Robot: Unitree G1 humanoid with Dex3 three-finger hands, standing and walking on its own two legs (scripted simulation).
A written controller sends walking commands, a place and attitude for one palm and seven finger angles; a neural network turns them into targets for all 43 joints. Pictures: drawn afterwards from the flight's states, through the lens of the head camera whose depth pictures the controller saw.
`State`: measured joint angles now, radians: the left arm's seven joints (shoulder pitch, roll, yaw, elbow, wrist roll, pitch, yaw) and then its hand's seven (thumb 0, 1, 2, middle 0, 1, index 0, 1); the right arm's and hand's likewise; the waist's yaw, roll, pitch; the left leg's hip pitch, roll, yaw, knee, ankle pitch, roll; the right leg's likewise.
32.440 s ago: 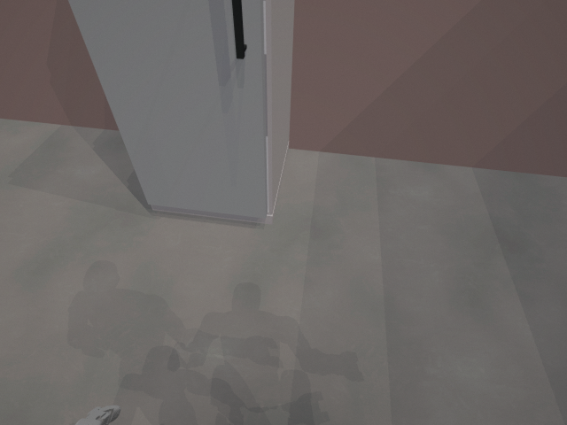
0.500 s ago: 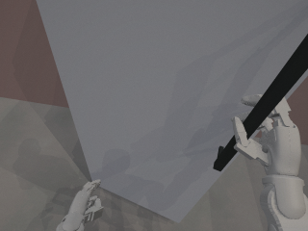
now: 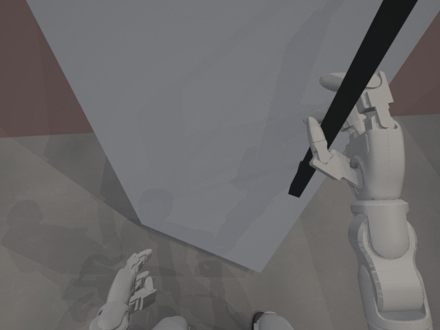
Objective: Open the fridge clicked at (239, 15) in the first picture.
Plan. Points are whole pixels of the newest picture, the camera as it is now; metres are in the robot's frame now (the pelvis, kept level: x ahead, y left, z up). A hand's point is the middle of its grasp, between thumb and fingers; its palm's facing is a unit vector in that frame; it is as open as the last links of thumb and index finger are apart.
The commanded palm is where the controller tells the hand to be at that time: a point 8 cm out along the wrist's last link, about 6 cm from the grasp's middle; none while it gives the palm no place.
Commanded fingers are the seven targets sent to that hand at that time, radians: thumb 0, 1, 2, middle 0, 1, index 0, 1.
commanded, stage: walk backward, drawing the door open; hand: right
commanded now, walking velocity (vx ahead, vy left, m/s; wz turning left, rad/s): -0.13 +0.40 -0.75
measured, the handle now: (343, 95) +0.36 -0.10 +0.26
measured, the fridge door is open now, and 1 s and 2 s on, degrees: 28 61 76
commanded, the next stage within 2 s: stop walking and hold the door back in 1.26 s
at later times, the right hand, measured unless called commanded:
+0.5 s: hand (248, 238) +0.19 +0.00 +0.22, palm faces +0.27 +0.95 -0.15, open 7.3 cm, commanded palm +0.15 -0.05 +0.22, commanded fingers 0.00 -0.90 -0.90 0.45 1.40 0.45 1.40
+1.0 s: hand out of the picture +0.10 +0.12 +0.22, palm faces +0.56 +0.82 -0.12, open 7.1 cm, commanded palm +0.05 +0.09 +0.21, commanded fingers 0.00 -0.90 -0.90 0.45 1.40 0.45 1.40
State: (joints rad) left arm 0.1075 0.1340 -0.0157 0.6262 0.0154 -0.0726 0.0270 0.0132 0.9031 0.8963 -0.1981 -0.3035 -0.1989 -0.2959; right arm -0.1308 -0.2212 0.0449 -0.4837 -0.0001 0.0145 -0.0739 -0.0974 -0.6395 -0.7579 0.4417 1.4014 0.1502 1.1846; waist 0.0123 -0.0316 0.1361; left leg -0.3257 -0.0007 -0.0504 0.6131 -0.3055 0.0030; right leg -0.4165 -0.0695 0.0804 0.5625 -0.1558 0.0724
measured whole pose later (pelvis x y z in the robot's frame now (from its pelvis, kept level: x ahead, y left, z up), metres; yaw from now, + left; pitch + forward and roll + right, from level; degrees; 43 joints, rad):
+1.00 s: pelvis -0.07 +0.36 +0.00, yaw -47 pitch -2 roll +0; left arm 0.07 0.18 0.03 0.60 -0.01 -0.03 0.05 0.01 0.90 0.90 -0.20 -0.30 -0.20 -0.30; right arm -0.10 -0.16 0.16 -0.53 0.02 0.03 -0.05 -0.05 -0.65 -0.80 0.46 1.40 0.16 1.22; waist 0.07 0.01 0.14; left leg -0.35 0.12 0.14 0.66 -0.27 0.00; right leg -0.41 -0.05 -0.11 0.87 -0.49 0.04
